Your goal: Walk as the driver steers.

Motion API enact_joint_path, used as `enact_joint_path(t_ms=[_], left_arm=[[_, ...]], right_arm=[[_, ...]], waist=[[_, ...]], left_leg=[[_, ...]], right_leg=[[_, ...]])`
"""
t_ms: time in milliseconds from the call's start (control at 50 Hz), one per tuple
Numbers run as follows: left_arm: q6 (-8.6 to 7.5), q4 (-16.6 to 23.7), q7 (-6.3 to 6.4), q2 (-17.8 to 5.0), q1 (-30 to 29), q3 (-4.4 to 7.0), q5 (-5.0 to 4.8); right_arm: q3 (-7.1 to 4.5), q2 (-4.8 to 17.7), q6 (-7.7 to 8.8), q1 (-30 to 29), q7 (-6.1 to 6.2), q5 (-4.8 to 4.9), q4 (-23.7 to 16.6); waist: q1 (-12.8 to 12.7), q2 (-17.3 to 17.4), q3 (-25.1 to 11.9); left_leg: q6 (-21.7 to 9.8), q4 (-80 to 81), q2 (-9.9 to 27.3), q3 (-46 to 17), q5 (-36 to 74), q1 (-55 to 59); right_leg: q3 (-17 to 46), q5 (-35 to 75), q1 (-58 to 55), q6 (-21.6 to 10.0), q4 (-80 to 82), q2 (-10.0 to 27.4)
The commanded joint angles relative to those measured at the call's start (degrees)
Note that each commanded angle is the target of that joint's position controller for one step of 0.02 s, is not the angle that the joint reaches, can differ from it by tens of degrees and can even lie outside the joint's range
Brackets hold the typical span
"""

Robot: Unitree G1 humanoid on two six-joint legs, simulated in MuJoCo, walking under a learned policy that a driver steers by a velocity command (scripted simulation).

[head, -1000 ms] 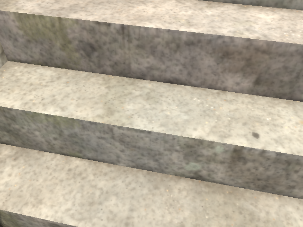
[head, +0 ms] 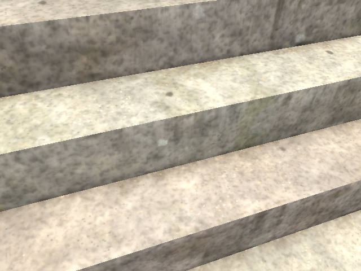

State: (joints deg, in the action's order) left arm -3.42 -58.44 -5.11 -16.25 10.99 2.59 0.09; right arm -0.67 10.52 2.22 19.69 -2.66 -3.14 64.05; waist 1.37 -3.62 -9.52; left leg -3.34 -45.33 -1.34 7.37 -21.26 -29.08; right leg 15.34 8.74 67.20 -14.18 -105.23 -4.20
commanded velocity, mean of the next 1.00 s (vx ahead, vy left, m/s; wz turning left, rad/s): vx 0.50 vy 0.00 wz -0.19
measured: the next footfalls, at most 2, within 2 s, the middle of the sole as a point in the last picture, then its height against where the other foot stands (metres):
right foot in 0.40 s outside the picture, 0.20 m higher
left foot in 0.92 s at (157, 213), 0.20 m higher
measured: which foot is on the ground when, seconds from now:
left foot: down 0.00-0.44, up 0.46-0.90, down 0.92-1.00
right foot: up 0.00-0.38, down 0.40-0.96, up 0.98-1.00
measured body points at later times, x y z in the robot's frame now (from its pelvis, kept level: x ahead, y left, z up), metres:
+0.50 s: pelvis +0.26 -0.06 +0.10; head +0.26 -0.03 +0.55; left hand +0.47 +0.11 +0.00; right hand +0.17 -0.26 -0.04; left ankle +0.09 +0.08 -0.48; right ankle +0.38 -0.14 -0.50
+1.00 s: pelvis +0.46 -0.02 +0.30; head +0.46 -0.02 +0.75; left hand +0.51 +0.19 +0.14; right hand +0.65 -0.27 +0.22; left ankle +0.53 +0.08 -0.29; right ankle +0.39 -0.13 -0.45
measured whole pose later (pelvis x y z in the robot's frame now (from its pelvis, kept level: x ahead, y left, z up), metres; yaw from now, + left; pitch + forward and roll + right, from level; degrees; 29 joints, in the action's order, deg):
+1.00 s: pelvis +0.46 -0.02 +0.30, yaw -13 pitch +9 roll +4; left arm -5.8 -59.9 -8.6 -10.2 21.1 0.3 3.2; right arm 3.0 9.9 -1.1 -1.8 -1.4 -2.9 42.7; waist -0.8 -4.4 -9.9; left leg -3.2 -81.0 -1.7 6.1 -35.9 -54.6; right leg 2.7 6.0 20.7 -10.8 -27.2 4.8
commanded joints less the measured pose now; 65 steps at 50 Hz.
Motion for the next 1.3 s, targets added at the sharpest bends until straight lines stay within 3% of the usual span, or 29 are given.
enact_joint_path(t_ms=[20,40,180,260,320,340,360,400,420,460,480,520,560,580,600,660,700,740,820,860,920,940,980,1000,1020,1060,1080,1120,1300], left_arm=[[1.26,4.0,-0.14,3.5,-2.9,-2.26,0.45],[1.93,2.4,-0.88,3.8,-0.7,-2.47,1.02],[2.58,9.2,2.15,5.5,-12.5,-4.93,1.77],[6.79,17.8,2.53,6.1,-29.6,-6.14,1.97],[10.38,21.2,-0.38,10.9,-36.5,-7.98,4.17],[5.23,18.9,2.45,12.7,-19.8,-7.54,-0.7],[3.04,15.5,4.11,12.7,-13.1,-7.04,-2.14],[0.52,13.6,5.38,9.5,-0.9,-4.62,-3.41],[0.48,12.5,5.97,4.6,5.3,-2.23,-0.21],[2.29,10.7,7.2,-6.5,10.9,2.57,1.28],[1.63,10.5,6.35,-7.7,2.8,3.28,1.25],[-0.12,4.9,6.76,1.2,-2.5,1.7,1.46],[-1.19,0.3,6.66,10.8,-2.4,-0.99,2.96],[0.28,2.9,0.91,9.9,-2.7,-2.76,6.97],[0.21,3.1,-0.14,6.9,-3.2,-1.99,5.87],[0.58,1.7,-0.02,5.7,-4.3,-2.05,4.83],[0.05,-4.0,0.49,7.4,9.6,-3.49,6.33],[-0.53,-4.2,0.0,4.2,12.4,-3.33,8.54],[-0.46,0.5,-1.85,3.2,10.6,-4.0,4.7],[-0.59,-0.2,-3.36,0.6,14.2,-4.22,2.92],[-3.89,1.5,-3.12,-8.8,11.8,-0.58,0.81],[-4.26,1.4,-3.17,-8.7,12.1,0.15,1.83],[-3.73,1.6,-3.58,-3.5,11.7,0.12,3.85],[-1.88,1.6,-4.4,2.5,5.2,-0.87,3.33],[-1.27,-1.5,-3.76,3.6,6.1,-0.17,0.63],[-2.1,-0.3,-1.15,2.3,1.2,-0.09,-0.03],[-2.31,0.4,-0.29,1.3,0.0,0.14,0.6],[-1.65,0.3,0.69,5.5,2.0,-1.47,1.53],[2.38,6.2,0.32,2.1,-10.5,-2.19,1.33]], right_arm=[[0.68,-0.6,2.76,-9.9,-0.86,-1.95,-5.4],[0.69,0.0,2.56,-5.2,-0.56,-2.23,-3.6],[3.78,-3.5,4.04,12.0,-1.71,-3.87,4.3],[4.81,-4.6,4.31,21.6,-3.47,-5.64,9.1],[4.93,-4.0,3.35,15.5,-5.32,-1.1,6.9],[1.09,0.6,5.48,17.0,2.91,7.39,5.3],[1.26,3.0,6.18,17.7,5.61,8.16,6.0],[-0.31,8.6,7.59,18.1,5.6,6.35,3.9],[-1.19,9.1,8.02,17.3,4.74,4.54,1.7],[-2.69,3.1,8.02,6.4,1.8,4.91,-4.9],[-2.93,-2.2,7.43,1.2,1.74,3.13,-10.6],[-1.6,-6.3,5.18,-6.0,3.24,1.99,-20.1],[0.0,-9.2,3.34,-2.6,4.32,1.5,-22.7],[-0.01,-3.7,0.03,-3.1,-0.92,4.71,-15.6],[-0.6,-2.4,0.06,-1.9,-2.42,4.34,-16.4],[-0.41,0.1,0.53,-4.1,-3.92,2.77,-17.4],[1.79,-3.1,0.51,-12.5,-3.25,0.2,-19.9],[2.27,-0.9,-0.39,-17.0,-2.26,0.73,-22.1],[2.67,4.2,-3.39,-28.6,-0.35,0.19,-23.0],[3.76,1.6,-5.41,-29.8,-0.57,0.19,-23.4],[2.22,4.3,-3.49,-25.4,0.18,1.73,-26.6],[2.23,5.1,-3.12,-23.8,0.45,1.04,-26.9],[0.06,10.5,-2.66,-7.2,2.53,1.3,-22.5],[-0.65,13.2,-2.73,4.8,3.55,-2.67,-18.6],[-0.91,12.5,-1.37,6.5,2.86,-2.14,-18.8],[-0.62,6.5,0.35,2.7,-0.48,1.26,-9.8],[0.37,0.6,0.62,0.2,-0.71,2.03,-7.9],[1.71,-5.6,0.92,-6.4,-0.24,2.19,-5.9],[2.29,-1.2,4.71,2.1,-0.32,-2.81,-1.3]], waist=[[-3.2,3.3,3.0],[-1.8,9.4,3.4],[1.0,7.6,9.8],[5.1,8.3,10.5],[0.6,11.9,9.5],[1.0,9.9,13.6],[-2.1,10.0,11.8],[-9.0,15.2,0.4],[-11.6,15.7,-7.3],[-14.3,0.8,-12.6],[-9.2,2.6,-10.9],[-1.8,2.6,4.8],[4.7,4.6,9.9],[-0.9,9.1,11.2],[1.1,7.7,12.5],[3.4,1.0,7.4],[1.1,5.2,7.4],[1.8,4.6,2.8],[-0.7,-0.6,2.6],[-1.3,-7.0,1.4],[2.6,-9.5,-6.7],[2.5,-8.3,-10.4],[6.9,2.8,-13.1],[12.9,17.0,-10.2],[14.2,18.7,-5.7],[5.5,12.2,7.8],[3.3,3.3,6.7],[-1.5,2.8,6.1],[0.8,7.0,6.3]], left_leg=[[-6.8,27.6,9.0,-13.3,-1.1,-0.1],[-9.3,28.7,10.2,-15.7,-2.6,3.0],[-11.6,31.6,15.9,-18.3,-1.8,25.7],[-12.4,39.3,18.1,-15.9,5.3,27.5],[-14.2,47.6,18.7,-5.4,29.1,7.0],[-9.0,50.6,16.8,-2.4,40.6,12.4],[-6.9,40.5,15.4,1.1,74.3,15.3],[-6.4,17.4,18.7,-2.3,105.4,25.6],[-5.2,2.1,17.9,-4.6,95.0,18.8],[-1.4,-52.2,-1.9,-6.5,21.9,-5.3],[-0.6,-74.2,-0.2,-14.3,20.1,-12.4],[-3.1,-80.4,2.4,-13.3,21.4,-23.7],[-4.5,-81.3,1.9,-15.2,20.7,-26.7],[-12.7,-76.2,1.4,-23.3,26.6,-31.5],[-13.7,-77.3,1.0,-21.9,24.2,-32.6],[-14.3,-96.3,-3.1,-17.8,17.3,-41.8],[-14.9,-99.9,-2.2,-20.1,18.4,-60.7],[-12.1,-86.1,0.8,-11.6,25.9,-56.5],[-4.2,-60.0,4.7,-2.4,4.6,-41.3],[-2.2,-47.2,2.4,-3.2,-5.8,-29.3],[-0.5,-32.9,-6.4,3.1,-15.1,-20.4],[-2.5,-29.3,-5.5,1.0,-9.2,-16.8],[-11.0,-15.7,3.0,-22.1,-7.9,4.3],[-18.0,6.7,11.6,-49.0,-13.2,13.1],[-20.5,18.2,17.3,-66.7,-26.5,11.5],[-13.7,13.0,14.7,-46.9,-24.0,8.2],[-11.4,10.3,14.1,-38.4,-17.1,9.4],[-7.9,11.4,11.4,-27.4,-6.4,4.2],[-8.3,30.5,15.7,-4.8,16.3,14.0]], right_leg=[[-7.7,-2.4,6.1,2.4,1.2,2.4],[-9.4,-6.3,9.6,2.8,-13.3,2.6],[-8.9,-6.4,38.4,-2.2,-21.2,6.3],[-18.0,-5.1,36.2,-1.5,-1.8,13.5],[-28.0,-18.8,1.5,-0.8,10.5,12.9],[-33.0,-31.6,-13.3,1.5,13.8,9.5],[-33.9,-35.2,-22.6,1.5,19.7,6.1],[-30.8,-36.6,-42.7,2.6,40.9,-0.9],[-16.7,-37.8,-55.4,0.6,42.5,4.0],[37.9,-54.8,-58.0,-9.3,84.1,25.0],[36.2,-57.9,-52.7,-6.1,88.2,26.3],[19.4,-57.4,-38.9,-0.8,81.3,24.4],[6.2,-47.2,-30.1,3.9,79.6,21.0],[1.7,-35.7,-29.1,3.0,83.3,19.8],[1.4,-33.0,-28.1,0.9,86.1,19.9],[-2.8,-28.0,-34.5,-2.4,90.8,17.8],[-2.6,-28.5,-49.4,0.8,86.7,17.3],[-11.5,-23.7,-48.5,4.4,86.2,11.0],[-10.3,-14.6,-39.2,-2.1,96.6,14.9],[-6.5,-6.4,-39.7,-6.7,100.4,19.7],[-8.5,65.3,-63.3,-10.0,88.7,22.4],[-10.2,75.9,-68.1,-8.0,82.6,21.8],[-11.2,68.1,-43.5,-4.3,65.3,13.9],[-7.9,12.0,-24.1,-0.4,42.7,5.0],[5.7,-1.1,-10.5,3.9,12.3,0.4],[5.2,0.1,5.8,0.4,-4.0,-2.6],[4.0,-0.3,7.0,-0.6,-1.8,-1.4],[2.4,-3.4,4.0,-0.6,0.1,1.3],[-10.9,-6.6,5.9,2.4,3.6,8.0]])
Velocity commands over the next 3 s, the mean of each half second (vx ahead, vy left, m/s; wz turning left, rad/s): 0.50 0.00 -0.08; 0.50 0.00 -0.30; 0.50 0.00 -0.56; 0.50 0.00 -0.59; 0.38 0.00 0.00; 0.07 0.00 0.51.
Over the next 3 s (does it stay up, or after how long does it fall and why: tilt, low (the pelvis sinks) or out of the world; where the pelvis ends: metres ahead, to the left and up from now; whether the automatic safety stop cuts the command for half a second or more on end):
stays up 0.99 -0.71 0.46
